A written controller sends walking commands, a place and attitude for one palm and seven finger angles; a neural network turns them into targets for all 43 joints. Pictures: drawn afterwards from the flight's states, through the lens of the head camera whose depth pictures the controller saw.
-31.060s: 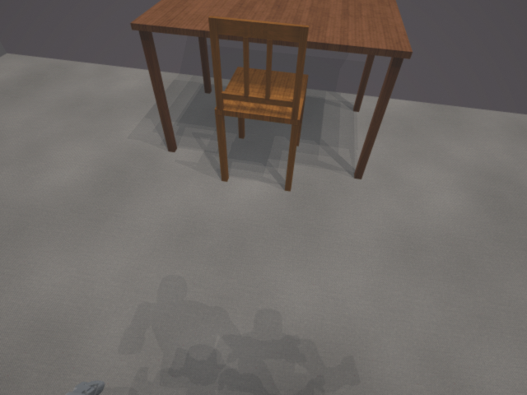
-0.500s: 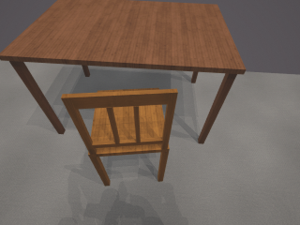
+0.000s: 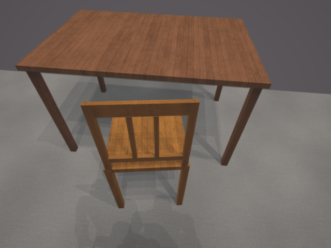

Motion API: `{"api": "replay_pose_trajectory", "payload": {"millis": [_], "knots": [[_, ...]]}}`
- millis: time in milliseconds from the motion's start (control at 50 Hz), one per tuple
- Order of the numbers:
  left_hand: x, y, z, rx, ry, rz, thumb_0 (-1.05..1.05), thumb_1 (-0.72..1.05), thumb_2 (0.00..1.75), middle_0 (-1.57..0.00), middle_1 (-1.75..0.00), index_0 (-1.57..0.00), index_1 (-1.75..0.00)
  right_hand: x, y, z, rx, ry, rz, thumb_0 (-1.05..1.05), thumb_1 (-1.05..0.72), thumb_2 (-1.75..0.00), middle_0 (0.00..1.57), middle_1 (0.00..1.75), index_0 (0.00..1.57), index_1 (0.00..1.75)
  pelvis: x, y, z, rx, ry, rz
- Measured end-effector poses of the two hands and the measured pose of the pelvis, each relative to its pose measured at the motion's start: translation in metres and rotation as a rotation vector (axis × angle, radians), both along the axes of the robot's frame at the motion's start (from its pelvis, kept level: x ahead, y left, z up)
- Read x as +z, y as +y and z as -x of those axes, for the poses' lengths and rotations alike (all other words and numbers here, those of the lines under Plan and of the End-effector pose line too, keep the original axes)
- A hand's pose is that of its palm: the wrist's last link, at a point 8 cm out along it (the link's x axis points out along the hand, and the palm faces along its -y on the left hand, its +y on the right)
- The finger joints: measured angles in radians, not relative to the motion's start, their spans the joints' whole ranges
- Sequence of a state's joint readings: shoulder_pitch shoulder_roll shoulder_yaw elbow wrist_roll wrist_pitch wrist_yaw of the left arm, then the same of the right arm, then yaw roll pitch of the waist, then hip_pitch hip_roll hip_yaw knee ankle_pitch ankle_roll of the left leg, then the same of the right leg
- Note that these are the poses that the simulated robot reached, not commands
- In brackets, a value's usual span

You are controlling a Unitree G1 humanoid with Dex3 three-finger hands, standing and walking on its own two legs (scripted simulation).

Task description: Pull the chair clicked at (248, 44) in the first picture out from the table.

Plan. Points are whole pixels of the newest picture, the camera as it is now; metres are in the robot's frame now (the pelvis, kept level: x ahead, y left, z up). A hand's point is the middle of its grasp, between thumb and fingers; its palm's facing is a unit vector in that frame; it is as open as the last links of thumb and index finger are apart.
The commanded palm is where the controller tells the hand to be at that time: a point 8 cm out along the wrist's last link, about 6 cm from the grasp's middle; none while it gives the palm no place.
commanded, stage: come to a stop and stand still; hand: left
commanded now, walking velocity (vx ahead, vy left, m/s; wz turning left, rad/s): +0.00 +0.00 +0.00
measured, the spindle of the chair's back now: (132, 138) +0.51 +0.16 -0.11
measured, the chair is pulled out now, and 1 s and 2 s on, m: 0.17 0.17 0.17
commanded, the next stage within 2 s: look again from close up in 0.30 s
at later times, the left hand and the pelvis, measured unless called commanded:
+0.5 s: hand out of the picture -0.02 +0.15 -0.18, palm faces +0.05 -0.99 -0.16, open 7.4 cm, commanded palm none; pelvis -0.01 -0.01 +0.00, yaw +0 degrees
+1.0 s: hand out of the picture -0.02 +0.14 -0.18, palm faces +0.06 -0.99 -0.16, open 7.4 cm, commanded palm none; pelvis +0.00 -0.01 +0.00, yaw +0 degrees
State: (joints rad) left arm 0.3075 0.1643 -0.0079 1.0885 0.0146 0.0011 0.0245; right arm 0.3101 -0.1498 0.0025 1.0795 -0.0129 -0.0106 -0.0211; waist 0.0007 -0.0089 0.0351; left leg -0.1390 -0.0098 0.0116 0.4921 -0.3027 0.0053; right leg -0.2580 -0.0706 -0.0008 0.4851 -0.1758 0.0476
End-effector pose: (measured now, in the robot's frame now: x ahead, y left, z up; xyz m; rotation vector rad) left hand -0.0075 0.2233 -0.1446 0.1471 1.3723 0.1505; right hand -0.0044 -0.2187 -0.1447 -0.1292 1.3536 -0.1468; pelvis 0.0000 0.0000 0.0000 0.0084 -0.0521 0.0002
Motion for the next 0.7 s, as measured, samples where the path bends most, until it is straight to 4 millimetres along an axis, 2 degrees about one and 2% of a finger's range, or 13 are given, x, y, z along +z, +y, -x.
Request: {"api": "replay_pose_trajectory", "payload": {"millis": [120, 260, 400, 700], "knots": [[0.0, -0.007, 0.012, 0.012, 0.022, 0.004, 0.0, 0.9, 0.9, -0.2, -0.3, -0.2, -0.29, -0.002, 0.0, 0.013, -0.005, 0.038, -0.013, 0.0, -0.9, -0.9, 0.2, 0.3, 0.2, 0.3, 0.001, -0.004, 0.003, 0.003, -0.001, -0.002], [-0.001, -0.018, 0.016, 0.02, 0.025, 0.017, 0.0, 0.9, 0.9, -0.2, -0.3, -0.2, -0.29, -0.002, -0.001, 0.021, -0.008, 0.058, -0.021, 0.0, -0.9, -0.9, 0.2, 0.3, 0.2, 0.3, 0.001, -0.009, 0.006, 0.005, 0.0, -0.003], [-0.001, -0.027, 0.014, 0.023, 0.015, 0.028, 0.0, 0.9, 0.9, -0.2, -0.3, -0.2, -0.29, -0.003, -0.002, 0.023, -0.009, 0.065, -0.026, 0.0, -0.9, -0.9, 0.2, 0.3, 0.2, 0.3, 0.001, -0.013, 0.007, 0.006, 0.004, -0.004], [-0.001, -0.03, 0.014, 0.035, 0.012, 0.03, 0.0, 0.91, 0.9, -0.2, -0.3, -0.2, -0.29, -0.001, -0.002, 0.023, -0.011, 0.069, -0.026, 0.0, -0.9, -0.9, 0.2, 0.3, 0.2, 0.3, 0.002, -0.016, 0.006, 0.008, 0.009, -0.001]]}}
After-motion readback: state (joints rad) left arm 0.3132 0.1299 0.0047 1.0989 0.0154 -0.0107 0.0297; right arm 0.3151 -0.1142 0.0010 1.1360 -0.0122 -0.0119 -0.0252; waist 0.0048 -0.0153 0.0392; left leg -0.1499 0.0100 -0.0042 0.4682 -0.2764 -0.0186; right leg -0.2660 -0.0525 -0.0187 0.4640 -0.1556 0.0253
